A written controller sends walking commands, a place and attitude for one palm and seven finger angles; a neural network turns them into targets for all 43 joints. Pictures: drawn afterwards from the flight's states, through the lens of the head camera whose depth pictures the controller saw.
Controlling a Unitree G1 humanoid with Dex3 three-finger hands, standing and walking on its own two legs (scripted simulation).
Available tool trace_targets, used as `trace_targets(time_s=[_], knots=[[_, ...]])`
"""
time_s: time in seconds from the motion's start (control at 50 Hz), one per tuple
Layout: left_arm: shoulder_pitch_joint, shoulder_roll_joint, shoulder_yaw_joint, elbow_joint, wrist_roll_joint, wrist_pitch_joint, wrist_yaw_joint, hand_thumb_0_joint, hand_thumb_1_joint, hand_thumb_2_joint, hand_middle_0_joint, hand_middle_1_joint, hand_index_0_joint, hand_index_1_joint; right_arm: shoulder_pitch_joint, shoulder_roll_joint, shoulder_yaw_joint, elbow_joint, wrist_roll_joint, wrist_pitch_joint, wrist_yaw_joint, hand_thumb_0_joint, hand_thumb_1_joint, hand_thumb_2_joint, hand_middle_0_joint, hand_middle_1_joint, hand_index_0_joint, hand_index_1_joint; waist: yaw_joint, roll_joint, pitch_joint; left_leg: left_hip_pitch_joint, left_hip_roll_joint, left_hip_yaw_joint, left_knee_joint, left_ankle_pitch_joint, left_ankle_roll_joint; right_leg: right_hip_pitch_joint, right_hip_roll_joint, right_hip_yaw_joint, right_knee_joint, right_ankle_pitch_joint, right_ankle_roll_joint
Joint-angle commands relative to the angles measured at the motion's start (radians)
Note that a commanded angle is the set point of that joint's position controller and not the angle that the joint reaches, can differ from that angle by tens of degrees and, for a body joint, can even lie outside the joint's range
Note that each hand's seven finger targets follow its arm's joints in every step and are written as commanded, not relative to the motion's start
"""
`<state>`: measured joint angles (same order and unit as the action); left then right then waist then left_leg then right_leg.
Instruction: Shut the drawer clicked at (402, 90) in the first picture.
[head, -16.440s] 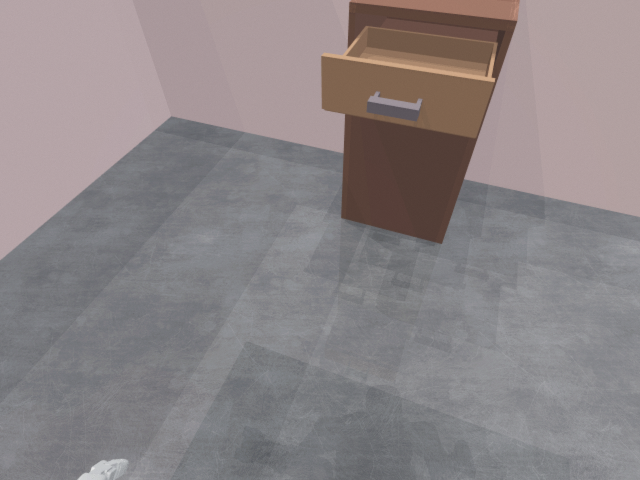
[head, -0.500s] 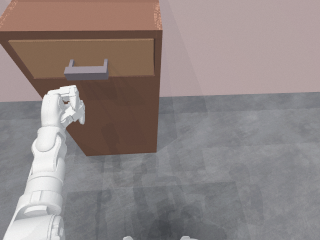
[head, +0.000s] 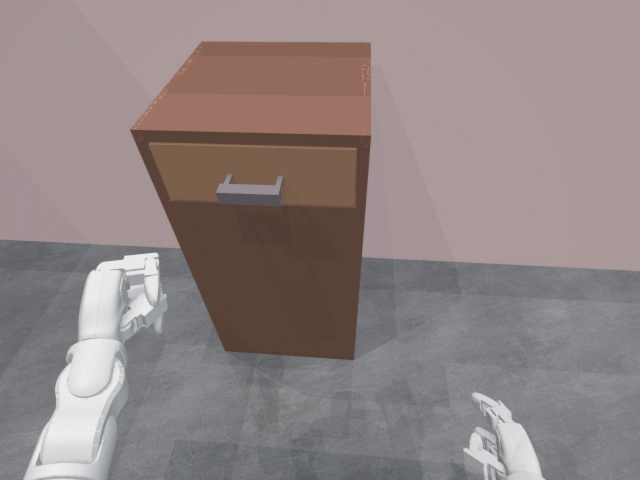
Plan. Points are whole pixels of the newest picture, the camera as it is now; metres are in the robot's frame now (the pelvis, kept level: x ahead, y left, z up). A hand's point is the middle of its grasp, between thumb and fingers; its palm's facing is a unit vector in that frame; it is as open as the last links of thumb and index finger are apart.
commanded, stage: draw the hand back to the body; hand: left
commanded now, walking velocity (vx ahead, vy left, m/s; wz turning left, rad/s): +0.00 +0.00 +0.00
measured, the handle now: (252, 187) +0.63 +0.19 +0.00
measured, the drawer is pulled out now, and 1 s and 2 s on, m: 0.00 0.00 0.00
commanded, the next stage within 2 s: step back with the hand held close in 0.58 s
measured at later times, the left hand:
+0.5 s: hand (60, 377) +0.17 +0.24 +0.16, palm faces +0.40 -0.82 -0.40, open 3.3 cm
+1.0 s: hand (61, 375) +0.17 +0.25 +0.15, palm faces +0.29 -0.83 -0.47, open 3.3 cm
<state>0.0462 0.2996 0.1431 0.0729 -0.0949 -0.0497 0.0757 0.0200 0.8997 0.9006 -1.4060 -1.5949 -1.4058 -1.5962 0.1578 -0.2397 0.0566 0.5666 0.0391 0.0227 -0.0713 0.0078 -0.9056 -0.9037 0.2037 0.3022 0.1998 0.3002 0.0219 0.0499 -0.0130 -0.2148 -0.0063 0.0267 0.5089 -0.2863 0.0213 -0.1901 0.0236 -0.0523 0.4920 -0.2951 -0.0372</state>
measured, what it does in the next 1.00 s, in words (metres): stands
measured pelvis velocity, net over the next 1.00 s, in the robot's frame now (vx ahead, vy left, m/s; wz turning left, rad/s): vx -0.02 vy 0.01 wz -0.01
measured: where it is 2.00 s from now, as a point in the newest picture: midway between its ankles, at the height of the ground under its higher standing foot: outside the picture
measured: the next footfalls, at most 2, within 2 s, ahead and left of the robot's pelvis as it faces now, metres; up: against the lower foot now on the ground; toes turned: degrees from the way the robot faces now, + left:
left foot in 2.00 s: -0.05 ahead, +0.14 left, +0.00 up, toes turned +3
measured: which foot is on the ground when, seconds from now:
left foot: down 0.00-1.00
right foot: down 0.00-1.00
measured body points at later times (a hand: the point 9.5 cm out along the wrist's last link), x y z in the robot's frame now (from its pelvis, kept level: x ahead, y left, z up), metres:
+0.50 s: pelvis +0.00 +0.00 +0.01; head -0.03 -0.03 +0.45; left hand +0.14 +0.28 +0.19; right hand +0.18 -0.22 -0.08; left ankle -0.01 +0.11 -0.74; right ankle -0.02 -0.09 -0.74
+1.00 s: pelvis -0.02 +0.01 +0.01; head +0.00 +0.00 +0.45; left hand +0.15 +0.29 +0.18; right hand +0.15 -0.23 -0.08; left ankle -0.01 +0.11 -0.74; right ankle -0.02 -0.09 -0.74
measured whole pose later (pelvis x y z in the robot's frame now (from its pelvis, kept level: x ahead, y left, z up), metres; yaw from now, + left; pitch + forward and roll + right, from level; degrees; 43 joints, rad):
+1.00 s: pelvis -0.02 +0.01 +0.01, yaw +0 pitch +0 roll -1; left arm 0.62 0.37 0.32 -0.49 -0.07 -0.17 0.10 0.02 0.89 0.90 -1.41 -1.59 -1.41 -1.60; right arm 0.18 -0.24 -0.01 0.56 0.01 0.02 -0.07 0.01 -0.90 -0.90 0.20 0.30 0.20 0.30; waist 0.00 0.05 0.03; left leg -0.23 -0.02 0.04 0.45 -0.22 0.04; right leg -0.20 0.01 -0.04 0.41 -0.22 -0.01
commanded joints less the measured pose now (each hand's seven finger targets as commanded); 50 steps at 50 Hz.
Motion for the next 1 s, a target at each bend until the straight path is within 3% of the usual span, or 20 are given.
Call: trace_targets(time_s=[0.0,0.22,0.28,0.3,0.34,0.38,0.44,0.46,0.48,0.58,0.68,0.7,0.72,0.78,0.84,0.92,0.98], knots=[[-0.119,0.168,0.099,-0.338,0.0,-0.06,0.022,0.0,0.9,0.9,-1.4,-1.6,-1.4,-1.6,-0.103,-0.101,-0.044,-0.138,-0.008,-0.063,-0.003,0.0,-0.9,-0.9,0.2,0.3,0.2,0.3,-0.001,-0.011,-0.129,0.118,0.009,-0.026,-0.115,0.213,0.018,0.079,-0.026,0.05,-0.127,0.254,0.012],[0.232,0.195,0.196,-0.625,0.003,-0.096,0.03,0.0,0.9,0.9,-1.4,-1.6,-1.4,-1.6,-0.117,-0.089,-0.058,-0.132,-0.025,-0.113,0.01,0.0,-0.9,-0.9,0.2,0.3,0.2,0.3,0.023,-0.01,-0.078,0.142,0.011,-0.025,-0.136,0.236,0.02,0.105,-0.03,0.046,-0.165,0.248,0.015],[0.325,0.198,0.217,-0.67,0.0,-0.105,0.032,0.0,0.9,0.9,-1.4,-1.6,-1.4,-1.6,-0.118,-0.086,-0.062,-0.13,-0.023,-0.129,0.01,0.0,-0.9,-0.9,0.2,0.3,0.2,0.3,0.026,-0.02,-0.038,0.127,0.015,-0.024,-0.134,0.205,0.019,0.083,-0.031,0.052,-0.182,0.209,0.017],[0.351,0.199,0.226,-0.702,0.001,-0.111,0.034,0.0,0.9,0.9,-1.4,-1.6,-1.4,-1.6,-0.115,-0.086,-0.066,-0.133,-0.023,-0.135,0.009,0.0,-0.9,-0.9,0.2,0.3,0.2,0.3,0.028,-0.003,-0.055,0.134,0.015,-0.022,-0.13,0.211,0.02,0.09,-0.032,0.053,-0.179,0.214,0.017],[0.41,0.217,0.255,-0.731,0.003,-0.119,0.038,0.0,0.9,0.9,-1.4,-1.6,-1.4,-1.6,-0.114,-0.087,-0.069,-0.129,-0.024,-0.153,0.005,0.0,-0.9,-0.9,0.2,0.3,0.2,0.3,0.035,-0.023,-0.041,0.128,0.015,-0.022,-0.12,0.212,0.02,0.078,-0.028,0.056,-0.192,0.214,0.017],[0.45,0.203,0.253,-0.761,0.003,-0.125,0.039,0.0,0.9,0.9,-1.4,-1.6,-1.4,-1.6,-0.112,-0.083,-0.069,-0.131,-0.021,-0.16,0.003,0.0,-0.9,-0.9,0.2,0.3,0.2,0.3,0.034,-0.003,-0.019,0.121,0.016,-0.022,-0.118,0.202,0.019,0.066,-0.031,0.056,-0.187,0.203,0.017],[0.429,0.17,0.224,-0.701,0.011,-0.121,0.039,0.0,0.9,0.9,-1.4,-1.6,-1.4,-1.6,-0.1,-0.089,-0.075,-0.111,-0.023,-0.168,-0.003,0.0,-0.9,-0.9,0.2,0.3,0.2,0.3,0.02,-0.047,0.038,0.12,0.016,-0.024,-0.121,0.162,0.023,0.014,-0.027,0.056,-0.208,0.143,0.02],[0.402,0.162,0.21,-0.706,0.012,-0.123,0.04,0.0,0.9,0.9,-1.4,-1.6,-1.4,-1.6,-0.098,-0.091,-0.075,-0.112,-0.022,-0.169,-0.006,0.0,-0.9,-0.9,0.2,0.3,0.2,0.3,0.014,-0.03,0.045,0.119,0.018,-0.023,-0.124,0.138,0.023,0.009,-0.033,0.058,-0.206,0.112,0.021],[0.398,0.174,0.225,-0.691,0.013,-0.125,0.045,0.0,0.9,0.9,-1.4,-1.6,-1.4,-1.6,-0.095,-0.09,-0.075,-0.108,-0.024,-0.17,-0.008,0.0,-0.9,-0.9,0.2,0.3,0.2,0.3,0.019,-0.043,0.049,0.114,0.017,-0.028,-0.128,0.13,0.025,0.009,-0.032,0.055,-0.206,0.098,0.02],[0.391,0.196,0.244,-0.731,0.017,-0.137,0.052,0.0,0.9,0.9,-1.4,-1.6,-1.4,-1.6,-0.099,-0.087,-0.072,-0.112,-0.027,-0.186,-0.014,0.0,-0.9,-0.9,0.2,0.3,0.2,0.3,0.036,-0.014,-0.018,0.133,0.014,-0.034,-0.127,0.158,0.023,0.053,-0.035,0.056,-0.187,0.133,0.014],[0.411,0.194,0.252,-0.733,0.013,-0.131,0.05,0.0,0.9,0.9,-1.4,-1.6,-1.4,-1.6,-0.1,-0.082,-0.067,-0.11,-0.03,-0.189,-0.01,0.0,-0.9,-0.9,0.2,0.3,0.2,0.3,0.041,0.01,-0.014,0.123,0.014,-0.036,-0.13,0.209,0.017,0.081,-0.033,0.053,-0.172,0.205,0.011],[0.295,0.335,0.405,-0.831,0.018,-0.178,0.054,0.0,0.9,0.9,-1.4,-1.6,-1.4,-1.6,-0.085,-0.114,-0.079,-0.142,-0.029,-0.159,0.0,0.0,-0.9,-0.9,0.2,0.3,0.2,0.3,0.002,-0.014,0.053,0.043,0.034,-0.065,-0.095,0.166,0.04,0.006,-0.088,0.166,-0.222,0.26,0.015],[0.412,0.252,0.353,-0.707,0.02,-0.18,0.044,0.0,0.9,0.9,-1.4,-1.6,-1.4,-1.6,-0.077,-0.093,-0.081,-0.114,-0.033,-0.138,0.002,0.0,-0.9,-0.9,0.2,0.3,0.2,0.3,-0.006,-0.066,0.046,0.053,0.035,-0.07,-0.074,0.175,0.037,0.001,-0.113,0.161,-0.223,0.284,0.009],[0.514,0.177,0.281,-0.69,0.025,-0.186,0.028,0.0,0.9,0.9,-1.4,-1.6,-1.4,-1.6,-0.073,-0.102,-0.093,-0.133,-0.035,-0.096,0.014,0.0,-0.9,-0.9,0.2,0.3,0.2,0.3,-0.014,-0.029,-0.016,0.061,0.047,-0.061,-0.081,0.261,0.031,0.026,-0.113,0.124,-0.18,0.36,0.021],[0.55,0.198,0.291,-0.73,0.025,-0.187,0.032,0.0,0.9,0.9,-1.4,-1.6,-1.4,-1.6,-0.084,-0.107,-0.103,-0.153,-0.033,-0.07,0.011,0.0,-0.9,-0.9,0.2,0.3,0.2,0.3,-0.011,-0.006,-0.068,0.054,0.061,-0.07,-0.107,0.346,0.032,0.05,-0.093,0.086,-0.139,0.371,0.032],[0.577,0.242,0.332,-0.778,0.024,-0.187,0.048,0.0,0.9,0.9,-1.4,-1.6,-1.4,-1.6,-0.085,-0.099,-0.11,-0.177,-0.025,-0.043,0.001,0.0,-0.9,-0.9,0.2,0.3,0.2,0.3,-0.012,-0.048,-0.126,0.026,0.072,-0.078,-0.105,0.392,0.032,0.077,-0.082,0.075,-0.099,0.407,0.042],[0.594,0.258,0.346,-0.815,0.024,-0.191,0.057,0.0,0.9,0.9,-1.4,-1.6,-1.4,-1.6,-0.08,-0.102,-0.111,-0.189,-0.024,-0.04,-0.006,0.0,-0.9,-0.9,0.2,0.3,0.2,0.3,-0.011,-0.001,-0.15,-0.01,0.079,-0.09,-0.111,0.397,0.032,0.095,-0.075,0.074,-0.067,0.405,0.043]])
